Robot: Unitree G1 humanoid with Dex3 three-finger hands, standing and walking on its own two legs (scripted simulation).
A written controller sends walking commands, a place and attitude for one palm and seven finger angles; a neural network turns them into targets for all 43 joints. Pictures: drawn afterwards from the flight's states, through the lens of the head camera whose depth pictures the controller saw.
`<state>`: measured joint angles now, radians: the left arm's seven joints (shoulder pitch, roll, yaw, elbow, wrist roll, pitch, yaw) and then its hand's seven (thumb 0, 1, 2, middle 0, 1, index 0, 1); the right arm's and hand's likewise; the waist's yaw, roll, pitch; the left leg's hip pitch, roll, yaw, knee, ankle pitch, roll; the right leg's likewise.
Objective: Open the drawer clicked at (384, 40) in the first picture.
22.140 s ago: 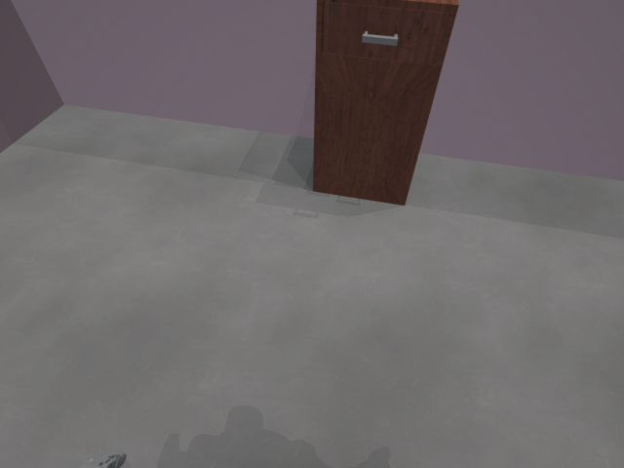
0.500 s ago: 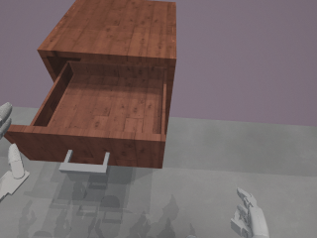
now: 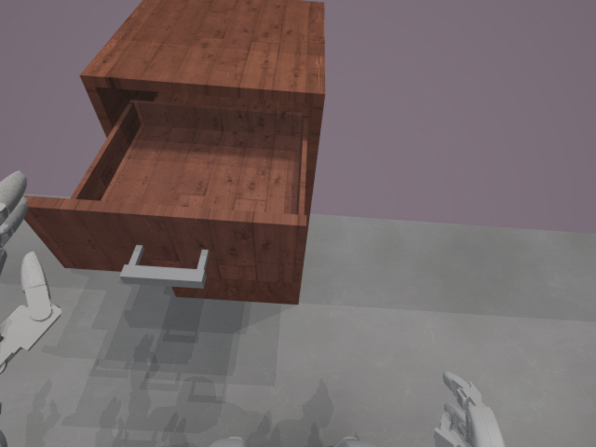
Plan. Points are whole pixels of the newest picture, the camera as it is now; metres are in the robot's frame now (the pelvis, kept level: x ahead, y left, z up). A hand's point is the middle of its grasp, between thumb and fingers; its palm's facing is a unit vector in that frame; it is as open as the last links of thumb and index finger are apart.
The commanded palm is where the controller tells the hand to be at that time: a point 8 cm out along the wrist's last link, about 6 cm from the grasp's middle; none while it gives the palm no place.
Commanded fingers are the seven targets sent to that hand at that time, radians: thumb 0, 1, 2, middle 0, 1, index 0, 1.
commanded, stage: step back with the hand held close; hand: left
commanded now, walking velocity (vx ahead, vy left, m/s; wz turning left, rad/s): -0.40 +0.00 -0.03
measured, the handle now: (167, 265) +0.36 +0.21 +0.00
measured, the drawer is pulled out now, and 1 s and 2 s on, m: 0.30 0.30 0.30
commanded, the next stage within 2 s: stop stepping back and stand still in 0.22 s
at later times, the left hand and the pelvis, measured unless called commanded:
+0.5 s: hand out of the picture +0.09 +0.18 +0.18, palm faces +0.27 -0.84 -0.47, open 7.4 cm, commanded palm +0.03 +0.23 +0.19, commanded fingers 0.00 0.90 0.90 -0.20 -0.30 -0.20 -0.30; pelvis -0.12 -0.04 +0.02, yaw -3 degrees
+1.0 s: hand out of the picture +0.04 +0.19 +0.18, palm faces +0.36 -0.82 -0.44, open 7.4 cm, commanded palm -0.02 +0.24 +0.19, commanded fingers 0.00 0.90 0.90 -0.20 -0.30 -0.20 -0.30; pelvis -0.16 -0.04 +0.01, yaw -1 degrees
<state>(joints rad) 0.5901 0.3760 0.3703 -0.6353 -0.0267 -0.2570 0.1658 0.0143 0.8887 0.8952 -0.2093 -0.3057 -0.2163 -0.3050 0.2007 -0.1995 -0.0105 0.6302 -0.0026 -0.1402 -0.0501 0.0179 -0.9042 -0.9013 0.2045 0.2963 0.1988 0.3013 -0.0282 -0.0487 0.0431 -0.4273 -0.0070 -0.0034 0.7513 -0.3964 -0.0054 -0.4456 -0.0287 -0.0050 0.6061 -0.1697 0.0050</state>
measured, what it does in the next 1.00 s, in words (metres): walks backwards: right foot, then left foot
